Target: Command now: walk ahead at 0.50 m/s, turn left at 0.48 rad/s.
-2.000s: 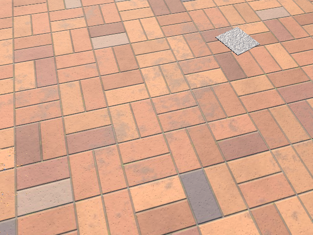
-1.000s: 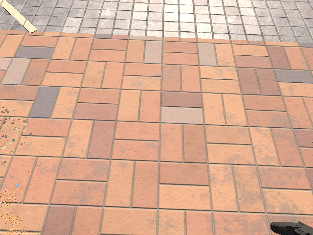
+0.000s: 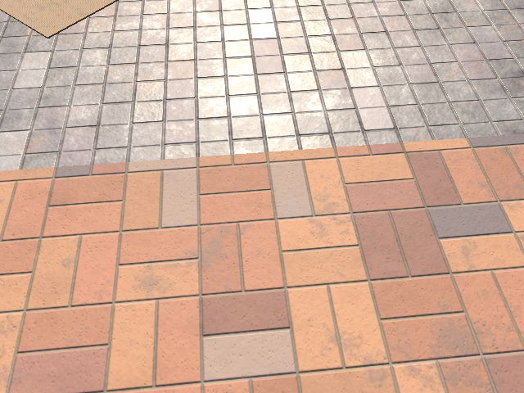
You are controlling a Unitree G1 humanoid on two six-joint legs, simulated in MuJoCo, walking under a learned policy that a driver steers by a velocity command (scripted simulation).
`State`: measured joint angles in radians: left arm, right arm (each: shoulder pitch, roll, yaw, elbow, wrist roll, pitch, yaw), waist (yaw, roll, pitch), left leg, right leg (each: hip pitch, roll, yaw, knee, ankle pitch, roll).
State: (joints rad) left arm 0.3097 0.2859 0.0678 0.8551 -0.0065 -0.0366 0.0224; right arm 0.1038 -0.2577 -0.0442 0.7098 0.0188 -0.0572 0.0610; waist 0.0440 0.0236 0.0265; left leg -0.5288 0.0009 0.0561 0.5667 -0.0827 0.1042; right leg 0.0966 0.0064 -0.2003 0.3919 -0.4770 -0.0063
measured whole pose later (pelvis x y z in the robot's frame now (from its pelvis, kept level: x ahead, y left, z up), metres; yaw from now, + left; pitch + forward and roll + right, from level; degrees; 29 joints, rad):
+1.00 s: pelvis +0.52 +0.12 +0.00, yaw +36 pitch +2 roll -2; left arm 0.34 0.32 0.08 0.85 -0.02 -0.05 0.01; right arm 0.07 -0.28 -0.06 0.58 0.02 -0.02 0.05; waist 0.07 0.02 0.05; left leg -0.52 0.01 0.04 0.59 -0.10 0.10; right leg 0.06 -0.08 -0.25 0.50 -0.48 0.05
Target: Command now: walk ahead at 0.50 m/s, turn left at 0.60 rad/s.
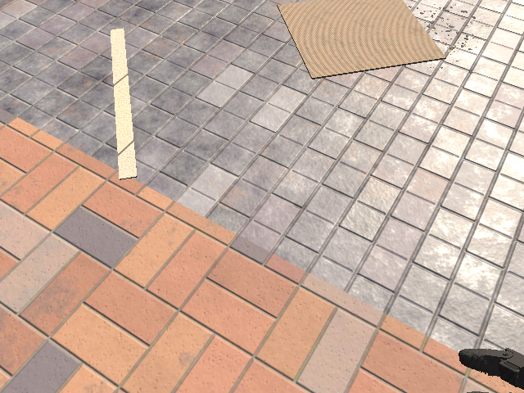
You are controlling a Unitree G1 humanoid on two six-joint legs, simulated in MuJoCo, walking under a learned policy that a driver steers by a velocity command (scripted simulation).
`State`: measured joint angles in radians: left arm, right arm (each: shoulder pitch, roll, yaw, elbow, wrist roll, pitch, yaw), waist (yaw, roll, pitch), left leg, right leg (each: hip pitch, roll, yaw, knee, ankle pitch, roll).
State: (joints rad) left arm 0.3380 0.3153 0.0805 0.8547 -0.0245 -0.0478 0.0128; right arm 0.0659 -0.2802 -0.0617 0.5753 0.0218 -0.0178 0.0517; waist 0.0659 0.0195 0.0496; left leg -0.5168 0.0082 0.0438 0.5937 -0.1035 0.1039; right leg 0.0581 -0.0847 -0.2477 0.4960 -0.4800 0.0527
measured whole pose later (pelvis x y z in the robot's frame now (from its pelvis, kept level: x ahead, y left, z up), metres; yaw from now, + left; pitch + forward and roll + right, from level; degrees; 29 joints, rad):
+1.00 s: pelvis +0.59 -0.02 +0.01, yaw -19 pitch +3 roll -1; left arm 0.38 0.31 0.07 0.72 -0.02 -0.02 0.01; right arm 0.07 -0.29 -0.03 0.66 0.00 -0.12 0.02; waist 0.08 0.02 -0.01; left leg -0.46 0.00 -0.08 0.46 -0.05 -0.02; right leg -0.11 0.11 0.23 0.53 -0.44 -0.04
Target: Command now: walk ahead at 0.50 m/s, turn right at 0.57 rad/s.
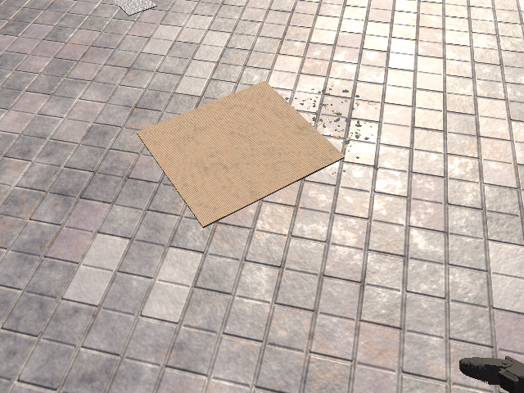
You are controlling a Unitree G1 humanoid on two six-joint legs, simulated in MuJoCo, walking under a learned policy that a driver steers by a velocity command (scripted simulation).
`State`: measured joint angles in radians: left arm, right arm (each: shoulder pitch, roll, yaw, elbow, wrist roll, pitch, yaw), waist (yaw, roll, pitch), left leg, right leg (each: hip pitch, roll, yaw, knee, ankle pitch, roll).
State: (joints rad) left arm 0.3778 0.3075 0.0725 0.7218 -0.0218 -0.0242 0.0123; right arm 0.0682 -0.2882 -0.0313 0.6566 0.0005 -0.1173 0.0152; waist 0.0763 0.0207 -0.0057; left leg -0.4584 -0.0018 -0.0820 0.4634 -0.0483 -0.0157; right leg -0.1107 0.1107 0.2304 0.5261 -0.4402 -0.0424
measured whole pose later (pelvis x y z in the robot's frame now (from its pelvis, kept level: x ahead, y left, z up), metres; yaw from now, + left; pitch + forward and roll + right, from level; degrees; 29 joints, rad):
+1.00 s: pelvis +0.42 -0.09 +0.01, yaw -10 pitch +1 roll -2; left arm 0.15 0.27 0.07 0.77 -0.01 0.01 0.03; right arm 0.16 -0.27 -0.06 0.75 0.01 0.02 0.03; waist 0.00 0.02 0.04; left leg -0.44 0.06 0.03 0.67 -0.24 -0.02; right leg -0.15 0.00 -0.21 0.43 -0.31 -0.03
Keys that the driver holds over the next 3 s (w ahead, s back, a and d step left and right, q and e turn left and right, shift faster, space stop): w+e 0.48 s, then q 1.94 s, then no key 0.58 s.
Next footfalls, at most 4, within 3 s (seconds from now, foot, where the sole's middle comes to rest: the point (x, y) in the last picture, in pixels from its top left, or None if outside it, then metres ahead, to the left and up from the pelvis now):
0.52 right None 0.39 -0.19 -0.76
1.02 left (291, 375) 0.53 0.01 -0.76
1.48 right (385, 384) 0.53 -0.22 -0.76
1.90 left None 0.44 0.03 -0.76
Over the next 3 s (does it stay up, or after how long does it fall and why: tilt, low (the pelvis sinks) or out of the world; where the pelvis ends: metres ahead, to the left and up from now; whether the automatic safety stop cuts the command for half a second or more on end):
stays up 0.43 -0.07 0.01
